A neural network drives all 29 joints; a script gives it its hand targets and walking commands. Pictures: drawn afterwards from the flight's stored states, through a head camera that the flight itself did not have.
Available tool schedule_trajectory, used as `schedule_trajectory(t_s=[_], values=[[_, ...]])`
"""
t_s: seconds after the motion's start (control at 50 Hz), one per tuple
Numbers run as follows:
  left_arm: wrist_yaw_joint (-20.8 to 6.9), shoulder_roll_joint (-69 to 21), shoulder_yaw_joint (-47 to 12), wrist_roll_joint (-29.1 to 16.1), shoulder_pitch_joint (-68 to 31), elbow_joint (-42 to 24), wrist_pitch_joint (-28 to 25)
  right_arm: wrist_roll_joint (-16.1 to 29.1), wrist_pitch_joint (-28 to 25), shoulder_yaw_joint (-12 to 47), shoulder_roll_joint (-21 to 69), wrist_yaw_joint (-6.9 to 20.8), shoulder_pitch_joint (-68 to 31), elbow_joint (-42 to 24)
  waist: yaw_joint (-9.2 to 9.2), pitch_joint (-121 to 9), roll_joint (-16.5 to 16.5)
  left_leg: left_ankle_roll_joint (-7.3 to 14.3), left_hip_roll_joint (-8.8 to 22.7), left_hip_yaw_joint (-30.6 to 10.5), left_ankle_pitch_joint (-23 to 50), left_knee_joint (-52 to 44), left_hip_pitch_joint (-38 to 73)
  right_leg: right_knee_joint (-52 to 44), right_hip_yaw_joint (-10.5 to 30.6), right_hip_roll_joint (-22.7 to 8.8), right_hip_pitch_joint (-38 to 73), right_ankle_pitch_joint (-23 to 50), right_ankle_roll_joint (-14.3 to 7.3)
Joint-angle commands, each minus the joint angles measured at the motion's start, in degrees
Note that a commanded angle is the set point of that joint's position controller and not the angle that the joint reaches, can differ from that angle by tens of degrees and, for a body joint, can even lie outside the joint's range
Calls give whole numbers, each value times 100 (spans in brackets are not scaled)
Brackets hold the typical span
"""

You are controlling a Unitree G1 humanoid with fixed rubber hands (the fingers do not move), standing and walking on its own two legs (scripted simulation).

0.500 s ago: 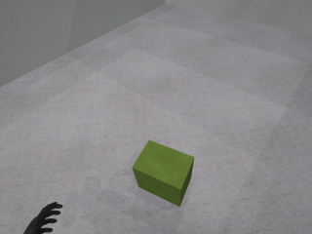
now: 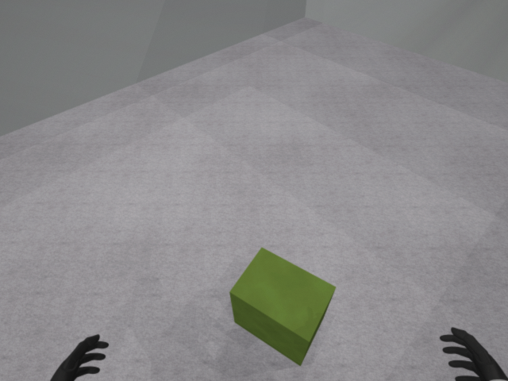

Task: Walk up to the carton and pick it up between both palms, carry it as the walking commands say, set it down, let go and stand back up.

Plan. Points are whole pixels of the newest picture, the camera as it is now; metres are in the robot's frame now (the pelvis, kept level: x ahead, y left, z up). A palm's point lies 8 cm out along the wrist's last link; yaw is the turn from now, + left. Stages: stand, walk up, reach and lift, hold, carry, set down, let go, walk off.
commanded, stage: walk up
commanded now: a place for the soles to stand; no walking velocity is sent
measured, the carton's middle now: (280, 306) +0.50 -0.04 -0.63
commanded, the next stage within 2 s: none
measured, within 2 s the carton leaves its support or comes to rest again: neither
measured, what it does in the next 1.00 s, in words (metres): steps to the left, turning right: left foot, then right foot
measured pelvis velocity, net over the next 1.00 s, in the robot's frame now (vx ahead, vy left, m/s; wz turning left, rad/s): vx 0.11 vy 0.16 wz -0.42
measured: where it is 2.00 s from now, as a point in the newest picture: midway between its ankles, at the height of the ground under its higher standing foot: outside the picture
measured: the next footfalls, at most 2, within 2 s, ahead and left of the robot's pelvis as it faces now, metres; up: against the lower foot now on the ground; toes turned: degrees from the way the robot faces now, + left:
left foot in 0.50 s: +0.21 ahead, +0.26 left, +0.00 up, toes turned -32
right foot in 0.78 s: +0.14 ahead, +0.02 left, +0.00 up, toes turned -33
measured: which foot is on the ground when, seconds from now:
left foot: down 0.00-0.22, up 0.24-0.48, down 0.50-1.00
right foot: down 0.00-0.50, up 0.52-0.76, down 0.78-1.00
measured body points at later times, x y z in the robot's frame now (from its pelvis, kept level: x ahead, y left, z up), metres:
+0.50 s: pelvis +0.03 +0.08 -0.02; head +0.07 +0.07 +0.43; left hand +0.10 +0.46 -0.07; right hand +0.19 -0.27 -0.07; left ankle +0.13 +0.23 -0.73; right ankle -0.02 -0.13 -0.73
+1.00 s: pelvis +0.11 +0.16 -0.02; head +0.12 +0.14 +0.43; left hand +0.40 +0.40 -0.06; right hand +0.09 -0.19 -0.09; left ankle +0.17 +0.28 -0.73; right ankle +0.10 +0.02 -0.73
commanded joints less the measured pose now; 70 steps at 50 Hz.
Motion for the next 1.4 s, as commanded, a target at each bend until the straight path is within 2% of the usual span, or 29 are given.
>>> schedule_trajectory(t_s=[0.0, 0.18, 0.2, 0.22, 0.24, 0.3, 0.4, 0.44, 0.46, 0.48, 0.5, 0.52, 0.54, 0.6, 0.68, 0.72, 0.74, 0.76, 0.78, 0.8, 0.82, 0.92, 0.94, 0.96, 0.98, 1.0, 1.08, 1.26, 1.38], values=[[3, 1001, 302, 4, -205, 35, -54, -2, -60, -270, -995, -19, -127, 49, -50, -496, 181, 410, 513, -550, 1757, -687, 471, -789, 415, -458, 33, 1010, -322], [-20, 910, 352, 17, -547, 783, -24, -38, -63, -312, -924, -17, -188, 802, -56, -382, 30, 357, 456, -526, 1401, -1154, 482, -1246, 327, -488, 323, 677, -369], [179, 1263, 615, 130, 877, 851, -101, -473, 29, -723, -1353, 165, -420, 207, 192, -481, 453, 347, 69, 515, -1011, -66, 71, -1401, 1569, -865, 438, -577, -843], [321, 1775, 833, 205, 1035, 937, -78, -583, 121, -627, -896, 263, -559, -63, 321, 78, -457, 236, -58, 594, -1494, 705, -1699, -1797, 2385, -1629, 1066, -1468, -1321], [429, 1918, 936, 316, 1283, 775, -96, -695, 156, -650, -826, 336, -813, -435, 543, 297, -672, 195, 330, -29, -1586, 1622, -2580, -1978, 3196, -2144, 1163, -1651, -1727], [530, 1662, 978, 438, 903, 232, -188, -551, 225, -832, -803, 484, -518, -910, 160, 452, -500, -58, 658, -363, -980, 1937, -2454, -1721, 2558, -1680, 616, -891, -1640], [567, 1700, 988, 468, 1196, -426, -203, -511, 378, -926, -733, 571, -316, -1590, 97, 253, -941, -32, 412, 63, -772, 1528, -1069, -1056, 1955, -1196, -672, -37, -1404], [583, 1782, 977, 439, 1118, -673, -129, -510, 397, -946, -752, 556, 109, -1683, -144, 172, -1004, 30, 246, 305, -627, 1013, -194, -586, 1721, -1079, -1256, 280, -1252], [582, 1711, 928, 415, 1034, -770, -67, -517, 367, -961, -773, 528, 616, -1592, -400, -13, -752, 79, 73, 488, -460, 462, 793, 104, 1361, -846, -1811, 449, -1130], [580, 1335, 781, 376, 1203, -834, -29, -582, 294, -1031, -1026, 467, 1136, -1482, -654, -441, 87, 205, -64, 434, -582, 20, 1823, 1343, 925, -311, -2316, 519, -946], [576, 831, 583, 217, 1160, -1180, -69, -686, 207, -1138, -1681, 397, 1470, -1659, -1028, -765, 1829, 744, 1446, -1829, -1443, -1158, 2023, 3072, 634, 544, -3180, -703, -493], [684, 911, 563, 146, 1074, -1347, -39, -531, 208, -1138, -1759, 319, 1199, -1736, -887, -684, 1666, 1484, 2227, -2705, -1219, -1700, 982, 3859, 1048, 531, -3095, -1862, -430], [712, 1126, 621, 62, 1154, -1288, -1, -491, 267, -1115, -1635, 270, 961, -1814, -710, -402, 1177, 1744, 2230, -2446, -1437, -1642, 426, 4250, 1156, 352, -2842, -1704, -413], [610, 1241, 661, 61, 1745, -973, 35, -408, 324, -973, -1269, 212, 557, -1861, -258, -12, 1125, 1570, 1690, -1218, -1823, -1477, 107, 3469, 820, 25, -2417, -1272, -371], [330, 935, 595, 102, 1479, -1056, 40, -364, 174, -816, -1155, 148, 596, -1697, -89, 55, 834, 1382, 1753, -454, 569, -953, -298, 1785, 559, 114, -1154, -670, -527], [265, 887, 601, 121, 1551, -968, -19, -312, 144, -697, -1081, 158, 493, -1642, 123, -121, 652, 1103, 1657, -6, 582, -337, -696, 700, 371, 395, -92, 190, -622], [263, 991, 624, 166, 1461, -982, -38, -275, 132, -613, -949, 177, 614, -1572, 158, -154, 487, 858, 1549, 128, 65, -50, -988, 278, 649, 455, 320, 330, -647], [282, 1267, 669, 214, 1400, -1050, -54, -258, 100, -514, -694, 198, 738, -1585, 207, -242, -216, 482, 1198, 419, -601, 670, -1432, -435, 1992, -213, 652, -39, -774], [336, 1709, 737, 213, 1108, -1237, -96, -194, 124, -414, -470, 243, 875, -1696, 45, -309, -1007, 106, 278, 654, -1706, 1482, -1470, -1133, 4063, -1554, 33, -492, -1394], [385, 1710, 765, 163, 1219, -1174, -54, -143, 211, -609, -1073, 197, 637, -1708, 296, -174, -709, 175, 297, 64, -2332, 2180, -1161, -1140, 4244, -1769, -481, -421, -1953], [416, 1680, 775, 137, 1124, -1176, -60, -138, 248, -629, -1146, 172, 685, -1720, 201, -84, -745, 177, 346, -101, -2070, 2365, -1132, -967, 3923, -1619, -540, -170, -2005], [201, 1180, 524, 64, 107, -1230, 80, -227, 38, -572, -1085, 56, 1279, -1247, -349, -282, -847, 256, 147, 358, -195, -147, 719, 122, 1968, -387, -1427, 1406, -904], [137, 988, 482, 4, 172, -1237, 96, -267, -14, -635, -1360, 30, 1166, -1263, -270, -292, -212, 388, 695, -510, -241, -735, 803, 755, 1804, -72, -1665, 980, -621], [112, 910, 480, -55, 427, -1214, 118, -246, -54, -678, -1607, 25, 692, -1404, -63, -173, 461, 889, 1693, -1574, -403, -1160, -36, 1392, 1367, 522, -1348, 155, -362], [151, 1127, 567, -34, 422, -1116, 134, -202, -77, -601, -1362, 42, 576, -1388, -32, -31, 293, 1163, 1988, -1425, 27, -1099, -578, 1506, 1182, 466, -786, -539, -366], [157, 1183, 569, -20, 387, -1078, 126, -214, -107, -555, -1298, 46, 532, -1356, -4, 76, 254, 1118, 1850, -1080, 235, -901, -656, 1274, 1246, 407, -643, -205, -453], [106, 1275, 553, 12, 103, -883, 31, -113, -103, -496, -1396, 60, 616, -1181, -183, -124, 614, 553, 1129, 5, 526, -526, -205, 758, 1751, 199, -585, 1644, -533], [160, 1338, 552, 35, 130, -463, 129, -108, 70, -513, -1340, 52, 204, -1068, -236, -277, 532, 741, 1243, 395, 393, -284, 186, 993, 1644, 334, -766, 1638, -480], [173, 1518, 554, 48, 2, -273, 113, -75, 168, -556, -1241, 82, 134, -915, -239, -301, -265, 489, 519, 561, -542, 352, 754, -8, 2787, -24, -1419, 1372, -815]])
